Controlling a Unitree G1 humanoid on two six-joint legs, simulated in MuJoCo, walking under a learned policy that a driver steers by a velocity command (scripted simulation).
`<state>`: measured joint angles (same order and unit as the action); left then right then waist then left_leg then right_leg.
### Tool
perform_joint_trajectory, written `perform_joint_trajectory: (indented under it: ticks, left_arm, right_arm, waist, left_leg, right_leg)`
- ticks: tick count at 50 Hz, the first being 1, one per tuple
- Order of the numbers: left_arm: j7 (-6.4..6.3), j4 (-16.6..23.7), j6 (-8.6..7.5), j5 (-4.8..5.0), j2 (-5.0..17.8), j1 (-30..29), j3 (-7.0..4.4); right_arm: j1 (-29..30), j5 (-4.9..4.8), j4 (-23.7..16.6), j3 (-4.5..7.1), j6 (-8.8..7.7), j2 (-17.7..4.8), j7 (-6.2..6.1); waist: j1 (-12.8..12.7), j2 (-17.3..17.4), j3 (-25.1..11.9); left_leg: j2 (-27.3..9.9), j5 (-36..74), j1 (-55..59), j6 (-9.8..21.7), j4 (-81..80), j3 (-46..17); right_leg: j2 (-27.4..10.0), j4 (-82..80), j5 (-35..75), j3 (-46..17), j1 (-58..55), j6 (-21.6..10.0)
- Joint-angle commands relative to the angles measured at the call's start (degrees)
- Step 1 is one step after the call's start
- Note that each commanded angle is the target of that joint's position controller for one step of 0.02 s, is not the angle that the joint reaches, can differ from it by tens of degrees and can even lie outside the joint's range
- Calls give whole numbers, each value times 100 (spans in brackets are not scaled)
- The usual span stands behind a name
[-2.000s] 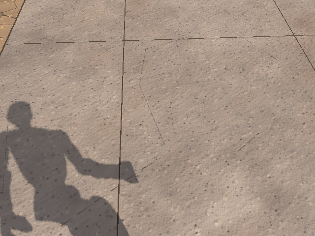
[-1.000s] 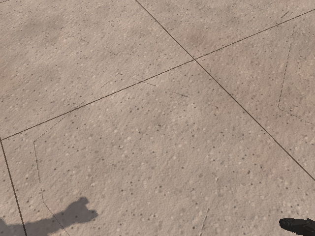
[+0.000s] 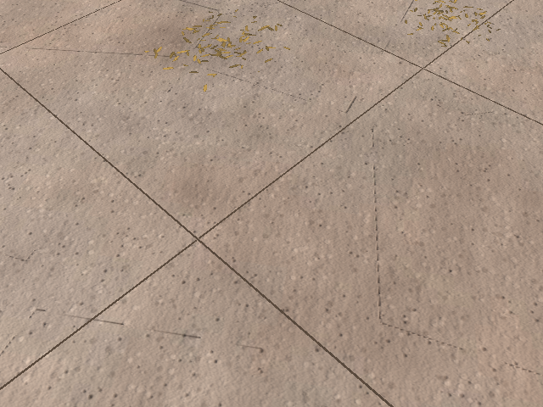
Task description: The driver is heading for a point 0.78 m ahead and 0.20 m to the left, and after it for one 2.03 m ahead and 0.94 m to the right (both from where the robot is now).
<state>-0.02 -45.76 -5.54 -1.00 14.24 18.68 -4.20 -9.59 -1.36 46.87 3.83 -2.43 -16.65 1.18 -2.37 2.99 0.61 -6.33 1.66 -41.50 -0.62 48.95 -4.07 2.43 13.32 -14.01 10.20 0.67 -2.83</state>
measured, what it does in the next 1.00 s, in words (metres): walks ahead, turning left: left foot, then right foot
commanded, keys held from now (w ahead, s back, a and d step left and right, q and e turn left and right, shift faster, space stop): w+q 0.54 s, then q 0.10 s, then no key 0.36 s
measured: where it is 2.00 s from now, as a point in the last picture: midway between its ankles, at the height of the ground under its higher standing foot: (215, 320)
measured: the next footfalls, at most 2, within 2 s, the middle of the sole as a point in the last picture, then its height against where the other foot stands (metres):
left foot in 0.20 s outside the picture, level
right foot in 0.66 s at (298, 367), level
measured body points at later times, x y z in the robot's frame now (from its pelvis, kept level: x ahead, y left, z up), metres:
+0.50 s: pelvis +0.29 +0.06 +0.00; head +0.32 +0.09 +0.45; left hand +0.42 +0.37 -0.08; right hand +0.44 -0.19 -0.10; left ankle +0.24 +0.13 -0.74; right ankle +0.48 -0.09 -0.68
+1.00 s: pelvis +0.47 +0.08 -0.01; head +0.49 +0.09 +0.44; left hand +0.45 +0.36 -0.13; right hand +0.73 -0.08 -0.11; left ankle +0.43 +0.21 -0.74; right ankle +0.56 -0.01 -0.74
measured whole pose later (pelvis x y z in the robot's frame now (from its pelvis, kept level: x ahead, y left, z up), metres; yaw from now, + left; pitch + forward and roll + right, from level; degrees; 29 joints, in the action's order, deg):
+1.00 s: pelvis +0.47 +0.08 -0.01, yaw +29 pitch +1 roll -1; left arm 0.8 -45.0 -1.5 -0.2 14.0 10.2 -1.9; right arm -9.6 0.3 37.4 2.3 2.3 -15.5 -1.0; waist -1.6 1.2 2.2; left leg -1.5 -13.0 -19.7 -1.5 32.6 -3.1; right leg 0.6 27.8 -10.3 2.0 18.4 -0.9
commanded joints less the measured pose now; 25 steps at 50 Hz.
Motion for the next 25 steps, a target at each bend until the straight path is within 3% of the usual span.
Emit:
perform_joint_trajectory:
  ticks: [1, 4, 6, 8, 9, 10, 11, 12, 13, 14, 15, 16, 17, 20, 23, 25]
  left_arm:
    - [-76, 284, -64, 48, 892, -168, -216]
    - [-99, 135, 72, 129, 997, 47, -263]
    - [-137, 129, 171, 164, 1124, -37, -294]
    - [-194, 167, 269, 194, 1309, -159, -331]
    - [-212, 182, 306, 217, 1359, -268, -328]
    - [-233, 228, 269, 207, 1284, -301, -281]
    - [-166, 488, 142, -17, 445, 168, -46]
    - [-69, 625, -120, 123, 543, -7, 36]
    - [13, 771, -266, 338, 902, -630, -57]
    - [18, 835, -336, 337, 869, -822, -20]
    - [-29, 787, -348, 187, 846, -865, -36]
    - [-52, 760, -291, 86, 946, -810, -97]
    - [-42, 766, -207, 63, 949, -702, -120]
    - [-61, 830, -38, 9, 710, -764, -53]
    - [-44, 990, -24, 3, 503, -1425, 52]
    - [8, 1059, -59, 59, 483, -1815, 80]
  right_arm:
    - [606, 32, -512, -42, -76, -94, 110]
    - [973, 28, -788, -62, -81, -104, 225]
    - [936, 18, -926, -19, -76, -201, 293]
    - [358, -6, -903, 117, -42, -460, 294]
    - [-394, -20, -757, 262, -32, -725, 254]
    - [-1291, -9, -565, 454, 4, -1122, 150]
    - [-1448, -15, -520, 576, 21, -1735, 49]
    - [-1511, 35, -719, 487, -67, -1599, 87]
    - [-1426, 70, -700, 388, -112, -1195, 92]
    - [-1121, 19, -722, 331, -147, -965, 85]
    - [-706, 6, -794, 278, -155, -792, 79]
    - [-439, 54, -902, 211, -159, -604, 56]
    - [-332, 100, -988, 195, -154, -588, 36]
    - [-392, 73, -991, 251, -171, -791, -61]
    - [-566, 18, -946, 289, -115, -913, -161]
    - [-739, 4, -915, 291, -62, -915, -189]
  waist:
    - [-94, -488, 421]
    - [-205, -494, 527]
    - [-59, -634, 375]
    - [330, -895, -114]
    - [776, -871, -515]
    - [1246, -574, -995]
    - [717, 965, -1394]
    - [808, 796, -2385]
    - [1027, 316, -1837]
    - [833, -13, -1160]
    - [540, -363, -720]
    - [339, -311, -533]
    - [195, -204, -466]
    - [121, -174, -300]
    - [355, 37, -171]
    - [556, 180, -187]
  left_leg:
    - [4, 483, 76, 100, -729, 256]
    - [91, -58, -213, 280, -1111, 505]
    - [322, -619, 105, 469, -1243, 794]
    - [764, -1236, 1047, 723, -1162, 1137]
    - [988, -1130, 2103, 911, -1417, 1167]
    - [873, -760, 3754, 1167, -1757, 632]
    - [-583, -938, 5714, 2042, -1939, -2166]
    - [-1339, -1552, 6606, 2772, -2909, -4600]
    - [-1166, -1472, 6357, 2389, -3103, -3826]
    - [-906, -1149, 5525, 2147, -3086, -2998]
    - [-663, -621, 4624, 1949, -3113, -2427]
    - [-494, -51, 3974, 1878, -3228, -2037]
    - [-408, 190, 3568, 1881, -3356, -1897]
    - [-220, 723, 2846, 1859, -3525, -1399]
    - [158, 333, 2493, 1543, -3471, -961]
    - [247, -116, 2457, 1382, -3363, -971]
  right_leg:
    - [-1636, -616, 2012, -203, 222, -637]
    - [-1850, -269, 2578, -60, -506, -588]
    - [-1903, 227, 3964, 90, -764, -474]
    - [-1863, 1265, 5890, 199, -846, -326]
    - [-1725, 2295, 6054, 288, -549, -192]
    - [-1477, 3799, 4891, 323, 493, 52]
    - [-466, 5948, -313, 104, 3009, 449]
    - [172, 7029, -2109, -1361, 4101, 462]
    - [-210, 7008, -1650, -1737, 4640, 318]
    - [-468, 6490, -1168, -1664, 4639, 213]
    - [-681, 5934, -885, -1598, 4332, 224]
    - [-810, 5592, -707, -1593, 3896, 261]
    - [-847, 5412, -605, -1585, 3613, 317]
    - [-829, 4535, -267, -1373, 3415, 569]
    - [-597, 3132, 981, -1258, 3153, 699]
    - [-371, 2340, 1652, -1217, 2840, 720]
